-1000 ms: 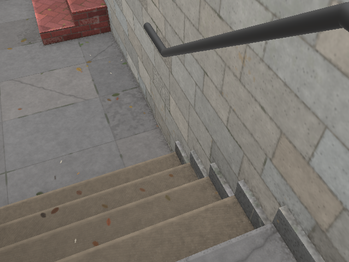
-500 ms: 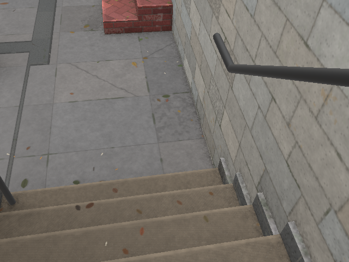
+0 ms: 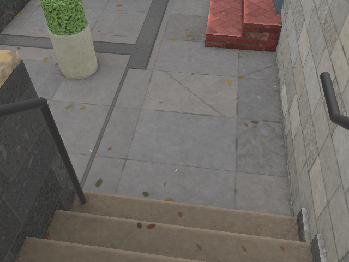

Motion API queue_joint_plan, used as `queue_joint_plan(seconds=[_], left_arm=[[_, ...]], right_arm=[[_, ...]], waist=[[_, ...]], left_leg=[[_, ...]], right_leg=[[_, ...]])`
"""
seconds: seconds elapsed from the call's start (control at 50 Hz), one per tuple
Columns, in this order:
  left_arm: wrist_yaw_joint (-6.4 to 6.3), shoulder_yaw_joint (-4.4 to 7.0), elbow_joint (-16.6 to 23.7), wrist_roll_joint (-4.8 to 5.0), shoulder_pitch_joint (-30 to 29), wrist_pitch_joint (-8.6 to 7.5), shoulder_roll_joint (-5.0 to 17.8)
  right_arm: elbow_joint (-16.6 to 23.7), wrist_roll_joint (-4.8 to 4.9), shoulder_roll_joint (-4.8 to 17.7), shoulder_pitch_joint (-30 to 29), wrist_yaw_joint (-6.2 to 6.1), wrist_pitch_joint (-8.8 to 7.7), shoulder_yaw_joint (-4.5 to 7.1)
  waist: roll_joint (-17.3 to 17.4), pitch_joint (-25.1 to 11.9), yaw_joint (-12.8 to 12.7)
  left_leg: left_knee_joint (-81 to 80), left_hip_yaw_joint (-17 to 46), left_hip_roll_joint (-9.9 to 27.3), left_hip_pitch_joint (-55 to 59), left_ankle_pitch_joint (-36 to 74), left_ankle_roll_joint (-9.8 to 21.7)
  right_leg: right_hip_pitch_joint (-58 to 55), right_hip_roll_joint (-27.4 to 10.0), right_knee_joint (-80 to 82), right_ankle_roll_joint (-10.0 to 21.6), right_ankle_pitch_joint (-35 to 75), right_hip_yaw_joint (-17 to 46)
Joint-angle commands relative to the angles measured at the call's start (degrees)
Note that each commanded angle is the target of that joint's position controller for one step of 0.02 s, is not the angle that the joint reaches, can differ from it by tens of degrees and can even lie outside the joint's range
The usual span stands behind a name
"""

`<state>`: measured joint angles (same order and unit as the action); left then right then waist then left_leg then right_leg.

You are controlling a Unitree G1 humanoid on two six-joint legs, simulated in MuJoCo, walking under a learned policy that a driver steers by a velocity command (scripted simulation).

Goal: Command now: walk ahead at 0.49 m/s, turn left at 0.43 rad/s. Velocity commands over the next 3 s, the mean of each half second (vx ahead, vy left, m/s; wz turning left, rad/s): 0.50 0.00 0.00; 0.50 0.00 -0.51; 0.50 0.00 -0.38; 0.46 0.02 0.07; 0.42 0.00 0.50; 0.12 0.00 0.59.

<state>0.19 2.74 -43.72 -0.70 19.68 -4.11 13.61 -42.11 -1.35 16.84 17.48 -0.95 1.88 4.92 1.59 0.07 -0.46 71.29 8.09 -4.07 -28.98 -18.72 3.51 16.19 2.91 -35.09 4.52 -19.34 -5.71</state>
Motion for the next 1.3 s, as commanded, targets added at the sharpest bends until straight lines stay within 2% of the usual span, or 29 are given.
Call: queue_joint_plan(seconds=[0.02,0.22,0.26,0.28,0.3,0.32,0.34,0.36,0.4,0.46,0.52,0.6,0.66,0.68,0.7,0.72,0.74,0.76,0.82,0.86,0.94,1.1,1.14,1.16,1.18,1.22,1.24,1.26,1.3], left_arm=[[-0.04,0.82,1.3,0.3,4.3,-1.97,5.4],[-0.77,0.65,-1.3,-0.27,7.2,0.63,10.2],[-0.8,0.7,-0.4,0.2,-0.5,1.19,11.1],[-1.05,1.04,0.6,0.65,-7.1,1.09,10.8],[-2.02,-0.03,2.5,0.52,-2.5,1.51,3.3],[-2.88,-0.4,3.4,0.2,3.2,2.71,3.8],[-3.65,0.74,1.6,0.03,2.3,3.53,6.9],[-3.6,1.52,0.2,-0.66,3.0,4.26,8.1],[-2.5,2.69,-1.3,-2.11,4.1,5.85,8.1],[0.87,1.75,0.7,-1.05,-2.8,6.42,4.1],[3.35,0.78,0.4,-0.68,-4.2,7.49,1.8],[1.7,0.19,1.3,0.21,-10.9,6.96,2.4],[0.9,0.95,-3.4,-0.14,-0.7,6.28,4.3],[1.01,2.06,-7.0,-0.55,9.1,5.73,6.1],[1.47,3.45,-9.5,-0.04,15.6,5.33,9.7],[2.33,2.99,-7.6,1.03,13.4,4.71,12.9],[1.88,2.92,-7.5,2.52,14.1,4.36,11.5],[0.59,3.49,-8.5,1.67,14.4,4.24,14.3],[-1.42,-0.25,-4.6,-0.13,3.5,3.08,5.5],[-1.43,1.29,-6.5,-1.41,6.5,2.42,9.3],[-2.39,-0.26,-8.0,1.11,9.9,0.9,2.7],[-3.54,-0.4,-4.8,-2.17,5.1,3.28,5.2],[-6.02,-0.42,-8.3,-3.17,9.1,5.23,4.6],[-4.52,-0.05,-8.7,-2.02,8.0,4.53,4.2],[-3.2,-0.28,-7.5,0.85,15.1,3.57,-0.6],[-3.88,-0.73,-5.7,0.95,13.4,3.39,1.5],[-3.68,-0.13,-3.1,0.23,6.9,3.51,3.7],[-3.96,0.24,-2.9,-1.62,-2.7,4.89,5.9],[-2.77,0.11,-3.5,-0.65,-4.2,6.87,4.8]], right_arm=[[1.3,-0.24,1.9,2.8,0.68,0.66,0.75],[-1.5,-1.76,1.1,-4.9,0.89,0.27,-0.63],[-7.6,-1.38,1.6,14.1,0.6,-0.7,-0.17],[-10.5,-1.46,4.5,25.8,0.69,-1.56,0.92],[-8.9,0.09,7.9,20.0,1.69,-2.86,0.67],[-7.8,1.95,11.5,14.4,1.89,-3.78,1.55],[-7.7,1.62,7.6,11.9,2.47,-5.47,0.11],[-7.0,1.04,5.5,6.0,2.12,-6.52,-0.49],[-6.6,-1.11,4.8,3.0,1.51,-7.94,-0.99],[-6.7,0.75,3.1,-0.7,-0.19,-9.78,-1.6],[-7.2,0.75,3.0,2.1,-0.93,-9.77,-1.87],[-10.4,-1.88,1.4,10.9,-1.61,-7.22,-1.92],[-11.5,-1.84,3.2,13.2,-2.74,-4.55,-1.21],[-11.1,-1.24,3.9,10.7,-2.59,-3.99,-0.87],[-9.3,-0.64,3.0,6.6,-1.68,-4.28,-0.55],[-5.7,-1.79,0.6,8.1,-1.03,-4.64,-1.66],[-4.9,-2.6,2.1,7.2,-0.89,-5.28,-1.63],[-2.7,-2.13,2.0,5.7,-1.23,-5.73,-2.03],[-2.1,-2.79,3.3,-6.4,-0.56,-3.7,-1.45],[-9.3,-3.8,0.2,7.0,-0.24,-2.31,-2.01],[-4.2,-2.37,1.1,-5.1,0.96,-3.7,-1.43],[-2.4,0.92,-0.3,-4.7,0.95,-5.65,-1.63],[-6.4,1.9,2.3,6.8,0.62,-6.62,0.07],[-10.1,1.38,3.9,18.6,0.33,-6.26,0.91],[-10.5,-0.19,5.3,22.7,0.52,-6.02,0.01],[-10.1,1.68,5.0,22.9,2.76,-5.61,-0.44],[-10.4,1.65,8.0,22.0,2.1,-6.25,0.35],[-10.0,1.67,3.5,17.5,1.92,-6.49,-1.12],[-12.4,-0.51,3.4,16.8,2.68,-7.51,-2.57]], waist=[[-5.5,1.3,1.2],[-8.2,0.0,1.6],[-7.8,-3.8,11.5],[-1.0,-5.0,19.6],[10.4,-1.1,11.1],[10.7,-1.1,5.1],[1.2,5.9,3.5],[1.5,10.4,0.7],[1.1,6.6,-2.9],[-0.2,4.8,-5.3],[2.2,4.7,-3.2],[2.8,7.7,4.3],[3.1,5.1,2.6],[-0.2,1.6,-3.3],[-12.7,-0.1,-7.5],[-11.0,-3.0,-1.9],[-5.4,-6.5,-3.8],[-8.8,-8.2,-2.7],[-0.8,7.8,1.6],[-4.2,0.6,4.0],[-4.7,4.8,1.5],[-9.6,5.8,-1.1],[-3.2,6.7,1.9],[1.4,-0.3,6.3],[12.0,-7.2,2.0],[9.7,-9.6,2.9],[12.9,-7.1,4.2],[1.8,2.1,4.2],[4.0,11.9,1.6]], left_leg=[[-3.2,2.2,1.3,-7.9,3.6,-0.6],[-10.8,-11.9,1.7,1.4,8.9,0.8],[-21.6,-13.4,0.2,29.2,7.7,2.2],[-29.7,-9.6,3.7,37.2,16.8,4.4],[-36.1,12.0,17.6,30.7,43.0,6.7],[-46.4,24.6,24.8,20.8,28.6,10.1],[-45.5,21.7,24.2,14.1,20.1,11.2],[-42.5,18.6,23.4,10.0,16.6,11.3],[-37.6,10.6,19.1,3.2,7.3,9.5],[-34.5,-2.1,12.8,-13.9,-12.8,2.7],[-31.1,-5.1,13.0,-13.6,-19.9,2.3],[-16.6,-6.5,14.7,4.7,-8.3,3.6],[1.2,-6.5,15.7,9.5,17.2,4.5],[19.0,-9.7,12.6,1.9,21.5,4.3],[44.0,-16.3,4.9,-14.4,-14.9,3.0],[49.1,-11.1,6.2,-30.3,-23.3,2.2],[45.4,-6.6,7.1,-37.5,-14.6,1.3],[30.2,-2.0,9.0,-41.7,-9.0,-1.2],[0.9,-2.6,10.4,-29.1,6.1,-9.0],[4.0,-7.2,7.6,-11.0,17.1,-7.6],[-18.3,-3.4,6.4,-16.9,40.6,-5.8],[-39.9,-2.7,4.5,14.2,34.9,-3.7],[-66.2,0.1,10.3,19.5,39.0,-2.3],[-53.8,-5.0,9.2,38.3,43.9,-2.9],[-31.7,3.3,19.5,55.6,71.6,0.7],[-29.5,10.7,24.8,54.0,54.3,3.0],[-42.3,24.2,30.1,47.1,24.4,11.0],[-49.7,21.8,26.6,31.2,4.9,11.9],[-48.5,19.2,24.5,12.6,9.2,11.1]], right_leg=[[-3.0,-16.7,13.0,9.2,31.1,17.6],[1.7,-15.5,-0.6,6.7,33.9,10.9],[16.2,-11.9,-17.6,3.4,47.6,5.4],[24.0,-5.9,-41.6,1.3,28.1,4.5],[31.4,3.7,-54.8,0.8,-9.4,9.1],[31.2,1.6,-49.0,0.5,-11.5,13.0],[29.8,-1.9,-44.2,0.3,-9.2,15.4],[31.1,-2.7,-42.3,0.1,-5.2,15.6],[25.9,-1.6,-36.0,-0.2,10.2,13.5],[10.3,0.7,-20.2,-0.4,39.8,9.7],[3.0,2.1,-14.6,-1.1,47.8,6.1],[8.7,0.1,2.3,-1.0,40.0,2.3],[-2.0,-2.4,15.0,2.7,26.4,3.5],[-15.8,-3.1,20.1,5.7,26.7,6.2],[-27.3,-7.2,10.8,9.0,46.0,10.6],[-33.8,-13.6,-4.8,10.2,61.5,19.9],[-35.2,-17.8,-3.8,13.8,54.7,24.8],[-30.5,-23.6,3.1,19.5,15.8,37.8],[1.5,-17.2,8.3,18.2,8.6,39.4],[9.5,-12.4,4.2,15.7,29.0,31.2],[8.6,-4.6,-6.0,12.1,5.4,32.4],[13.1,-0.8,-22.7,8.4,8.1,31.0],[5.3,2.0,-43.4,9.4,7.8,27.2],[16.8,5.7,-58.5,7.4,-1.6,21.5],[35.9,10.3,-84.5,4.5,-36.5,15.0],[51.9,4.6,-93.7,3.4,-29.1,9.4],[56.7,4.2,-92.5,1.3,-23.9,7.9],[54.0,0.7,-87.0,1.3,-14.7,11.9],[49.5,0.4,-77.5,0.4,-10.7,13.3]])
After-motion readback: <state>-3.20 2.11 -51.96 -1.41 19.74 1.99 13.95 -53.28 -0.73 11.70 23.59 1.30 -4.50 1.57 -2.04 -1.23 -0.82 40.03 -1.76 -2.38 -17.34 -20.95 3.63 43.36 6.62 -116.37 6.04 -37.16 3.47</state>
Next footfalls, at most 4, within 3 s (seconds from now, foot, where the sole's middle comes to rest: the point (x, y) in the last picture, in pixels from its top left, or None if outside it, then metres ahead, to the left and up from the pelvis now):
0.28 left None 0.13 0.13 -0.76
0.68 right None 0.28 -0.03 -0.95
1.16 left None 0.58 0.08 -1.14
1.82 right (241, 253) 0.78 -0.31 -1.33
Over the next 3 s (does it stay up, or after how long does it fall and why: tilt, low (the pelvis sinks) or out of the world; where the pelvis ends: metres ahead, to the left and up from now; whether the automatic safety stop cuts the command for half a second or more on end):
stays up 1.10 -0.30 -0.81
